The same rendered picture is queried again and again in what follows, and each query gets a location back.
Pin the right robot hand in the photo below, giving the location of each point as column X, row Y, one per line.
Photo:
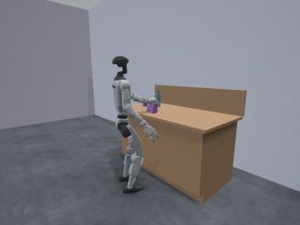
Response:
column 149, row 132

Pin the right robot upper arm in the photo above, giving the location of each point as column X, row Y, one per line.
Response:
column 125, row 88

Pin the right robot shin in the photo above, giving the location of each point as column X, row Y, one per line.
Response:
column 134, row 170

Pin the table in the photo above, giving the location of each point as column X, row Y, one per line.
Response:
column 197, row 131

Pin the robot torso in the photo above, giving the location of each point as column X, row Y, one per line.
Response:
column 122, row 116

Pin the left robot forearm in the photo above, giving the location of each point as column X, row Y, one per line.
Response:
column 140, row 99

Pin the right robot forearm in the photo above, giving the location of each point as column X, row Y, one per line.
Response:
column 132, row 113

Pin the sponge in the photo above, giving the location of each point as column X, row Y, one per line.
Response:
column 153, row 108

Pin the left robot hand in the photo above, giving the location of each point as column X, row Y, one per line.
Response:
column 152, row 100

